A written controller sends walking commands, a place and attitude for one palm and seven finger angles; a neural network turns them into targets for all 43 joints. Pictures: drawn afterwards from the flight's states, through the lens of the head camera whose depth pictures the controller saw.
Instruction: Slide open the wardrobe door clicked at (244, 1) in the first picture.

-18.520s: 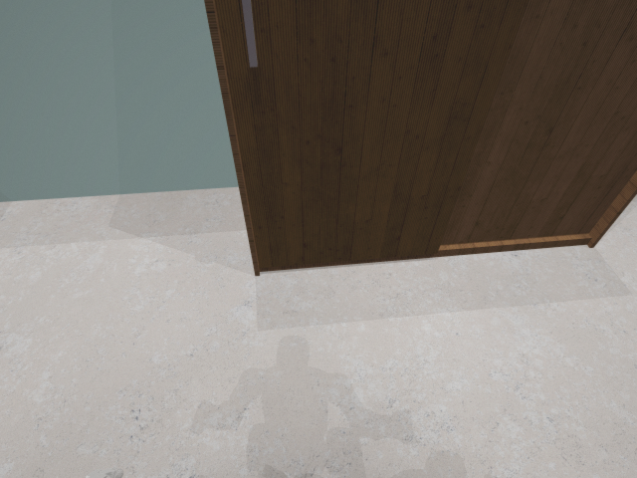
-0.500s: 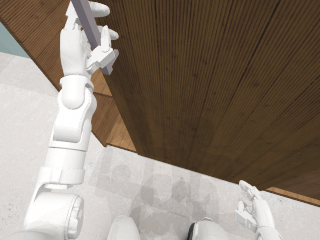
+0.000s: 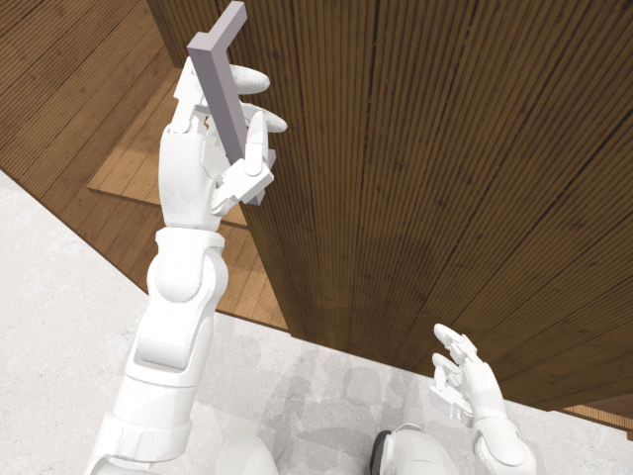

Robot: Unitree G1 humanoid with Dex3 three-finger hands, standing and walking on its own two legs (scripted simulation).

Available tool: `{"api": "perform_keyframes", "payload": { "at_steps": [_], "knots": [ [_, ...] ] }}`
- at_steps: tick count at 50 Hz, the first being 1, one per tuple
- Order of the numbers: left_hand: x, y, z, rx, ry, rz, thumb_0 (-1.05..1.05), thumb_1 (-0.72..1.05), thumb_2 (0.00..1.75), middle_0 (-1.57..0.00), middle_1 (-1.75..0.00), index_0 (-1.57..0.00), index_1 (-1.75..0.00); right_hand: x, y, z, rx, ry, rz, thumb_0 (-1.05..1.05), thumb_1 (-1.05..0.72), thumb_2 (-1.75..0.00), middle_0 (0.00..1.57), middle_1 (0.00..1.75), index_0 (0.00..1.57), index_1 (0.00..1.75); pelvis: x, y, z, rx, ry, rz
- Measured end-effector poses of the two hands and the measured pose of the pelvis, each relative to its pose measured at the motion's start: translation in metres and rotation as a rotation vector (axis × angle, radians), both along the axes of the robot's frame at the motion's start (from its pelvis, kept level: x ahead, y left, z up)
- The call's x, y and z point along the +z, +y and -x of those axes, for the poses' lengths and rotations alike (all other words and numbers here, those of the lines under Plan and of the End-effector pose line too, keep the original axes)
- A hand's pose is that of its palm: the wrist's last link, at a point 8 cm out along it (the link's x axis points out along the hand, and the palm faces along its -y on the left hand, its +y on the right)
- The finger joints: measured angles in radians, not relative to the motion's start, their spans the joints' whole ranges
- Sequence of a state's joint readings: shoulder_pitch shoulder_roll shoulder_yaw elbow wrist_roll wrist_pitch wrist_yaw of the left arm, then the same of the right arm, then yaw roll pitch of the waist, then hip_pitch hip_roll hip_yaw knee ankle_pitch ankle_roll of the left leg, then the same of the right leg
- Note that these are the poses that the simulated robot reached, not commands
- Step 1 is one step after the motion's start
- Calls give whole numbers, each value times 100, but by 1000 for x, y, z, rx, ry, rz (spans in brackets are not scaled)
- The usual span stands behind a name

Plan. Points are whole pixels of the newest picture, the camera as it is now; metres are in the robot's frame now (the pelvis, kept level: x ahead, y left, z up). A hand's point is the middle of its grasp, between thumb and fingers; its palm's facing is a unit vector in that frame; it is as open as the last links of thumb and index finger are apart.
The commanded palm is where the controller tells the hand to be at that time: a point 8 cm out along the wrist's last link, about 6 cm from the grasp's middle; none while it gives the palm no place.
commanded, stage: step sideways, sliding the door along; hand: left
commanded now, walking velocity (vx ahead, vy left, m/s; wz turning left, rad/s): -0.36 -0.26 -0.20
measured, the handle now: (244, 120) +0.39 +0.13 +0.21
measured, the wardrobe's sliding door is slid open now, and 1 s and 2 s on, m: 0.48 0.63 0.63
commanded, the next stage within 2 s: stop walking and hold the door there in 0.82 s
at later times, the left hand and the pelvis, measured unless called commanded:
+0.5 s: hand (440, 196) +0.33 -0.04 +0.21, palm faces +0.07 -1.00 -0.05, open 5.8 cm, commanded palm +0.30 -0.06 +0.21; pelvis -0.07 -0.15 +0.02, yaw -9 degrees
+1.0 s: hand (447, 196) +0.33 -0.05 +0.21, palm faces +0.44 -0.89 -0.16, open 6.5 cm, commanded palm +0.29 -0.02 +0.19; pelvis -0.11 -0.30 +0.01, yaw -7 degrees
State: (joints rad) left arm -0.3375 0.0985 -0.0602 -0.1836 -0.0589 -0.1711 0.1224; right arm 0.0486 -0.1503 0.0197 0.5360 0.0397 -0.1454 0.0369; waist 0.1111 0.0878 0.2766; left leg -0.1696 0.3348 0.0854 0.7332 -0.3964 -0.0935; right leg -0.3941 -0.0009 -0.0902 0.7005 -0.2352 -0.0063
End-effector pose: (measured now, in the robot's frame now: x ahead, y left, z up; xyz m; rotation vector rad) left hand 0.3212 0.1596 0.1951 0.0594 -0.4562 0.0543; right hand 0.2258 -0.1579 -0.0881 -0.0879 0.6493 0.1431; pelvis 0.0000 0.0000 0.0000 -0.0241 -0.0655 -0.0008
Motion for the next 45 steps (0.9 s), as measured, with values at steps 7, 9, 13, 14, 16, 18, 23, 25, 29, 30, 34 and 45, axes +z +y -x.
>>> {"api": "perform_keyframes", "payload": {
  "at_steps": [7,9,13,14,16,18,23,25,29,30,34,45],
  "knots": [
    [2,-78,11,-123,49,28,2,81,83,-46,-140,-23,-139,6,-64,7,-94,3,45,1,-90,-90,20,30,20,30,16,-28,24,-10,75,-58],
    [1,-98,12,-190,37,19,2,81,83,-46,-140,-22,-139,11,-81,20,-128,17,73,1,-91,-90,20,30,20,30,18,-35,32,-20,88,-59],
    [2,-136,10,-323,-9,-43,0,77,81,-46,-140,-19,-136,19,-116,58,-217,34,121,1,-91,-90,20,30,20,30,13,-51,48,-67,66,-66],
    [3,-137,9,-304,-5,-33,0,77,81,-46,-140,-19,-136,20,-124,69,-234,42,128,1,-91,-90,20,30,20,30,14,-56,50,-84,57,-64],
    [6,-135,8,-261,12,-50,0,78,82,-48,-140,-21,-137,21,-139,93,-254,73,134,1,-91,-90,20,30,20,30,18,-67,54,-96,49,-38],
    [8,-135,10,-218,42,-57,0,79,83,-50,-140,-23,-137,18,-153,116,-264,125,131,1,-91,-90,20,30,20,30,23,-79,58,-119,48,-10],
    [10,-144,17,-78,98,-5,2,80,86,-50,-140,-25,-139,9,-190,161,-250,224,119,1,-90,-90,20,30,20,30,26,-124,68,-162,44,32],
    [10,-148,19,5,94,2,2,79,86,-49,-140,-25,-139,3,-208,171,-242,227,106,1,-90,-90,20,30,20,30,20,-148,74,-158,41,32],
    [11,-154,23,158,96,-20,1,77,86,-48,-140,-27,-140,-11,-251,179,-240,216,92,1,-90,-90,20,30,20,30,13,-188,90,-131,38,33],
    [11,-155,24,179,111,-18,0,77,85,-47,-140,-27,-140,-11,-262,181,-253,220,105,1,-90,-90,20,30,20,30,15,-193,94,-126,48,16],
    [13,-159,27,231,159,16,0,78,84,-47,-140,-24,-140,-2,-300,185,-301,205,181,1,-90,-90,20,30,20,30,22,-203,105,-101,80,-19],
    [14,-168,33,311,179,75,1,81,83,-45,-140,-15,-136,15,-350,180,-215,165,173,1,-90,-90,20,30,20,30,19,-270,114,-132,32,29]
  ]
}}
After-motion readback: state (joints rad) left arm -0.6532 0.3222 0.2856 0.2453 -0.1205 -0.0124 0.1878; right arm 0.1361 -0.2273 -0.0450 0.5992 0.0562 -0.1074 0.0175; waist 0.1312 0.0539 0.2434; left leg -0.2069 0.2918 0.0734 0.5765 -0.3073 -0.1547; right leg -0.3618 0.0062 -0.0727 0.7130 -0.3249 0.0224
